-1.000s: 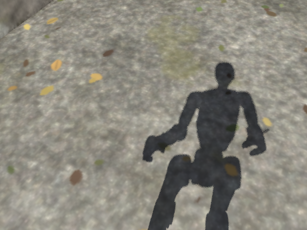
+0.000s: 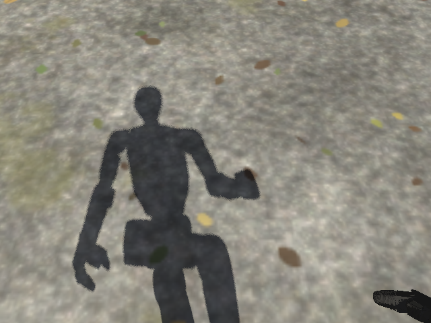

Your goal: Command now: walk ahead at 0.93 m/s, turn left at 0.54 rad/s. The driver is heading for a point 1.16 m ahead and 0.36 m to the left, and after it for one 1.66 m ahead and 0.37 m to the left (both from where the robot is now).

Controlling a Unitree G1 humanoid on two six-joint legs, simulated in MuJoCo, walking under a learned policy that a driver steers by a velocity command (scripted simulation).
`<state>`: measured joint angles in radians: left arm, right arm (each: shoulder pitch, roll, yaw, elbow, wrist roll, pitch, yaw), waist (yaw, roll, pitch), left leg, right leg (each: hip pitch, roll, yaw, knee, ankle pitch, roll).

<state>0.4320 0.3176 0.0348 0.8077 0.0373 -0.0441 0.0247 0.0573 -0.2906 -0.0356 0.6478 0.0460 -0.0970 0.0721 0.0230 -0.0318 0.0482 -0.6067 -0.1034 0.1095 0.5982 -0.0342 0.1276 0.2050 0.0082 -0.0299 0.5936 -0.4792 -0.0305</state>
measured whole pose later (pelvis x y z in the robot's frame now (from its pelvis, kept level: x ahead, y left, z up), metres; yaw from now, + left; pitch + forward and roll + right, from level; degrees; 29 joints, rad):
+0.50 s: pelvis +0.46 -0.02 +0.02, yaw +26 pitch +1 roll -2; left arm 0.10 0.29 0.03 0.58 -0.01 -0.13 0.00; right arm 0.38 -0.31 -0.05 0.75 0.05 -0.04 -0.01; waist -0.06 0.03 0.04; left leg -0.26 -0.07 -0.18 1.25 -0.44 0.06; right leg -0.43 0.01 0.05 0.61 -0.19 0.05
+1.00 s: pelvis +0.79 +0.23 +0.02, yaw +48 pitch -2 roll +0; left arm 0.32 0.27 0.01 0.79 -0.06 -0.11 0.01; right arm 0.21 -0.28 -0.05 0.69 0.00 -0.07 0.04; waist 0.01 -0.02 0.07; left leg -0.40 -0.09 0.12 0.66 -0.25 0.15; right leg -0.27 -0.04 0.08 1.38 -0.35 -0.06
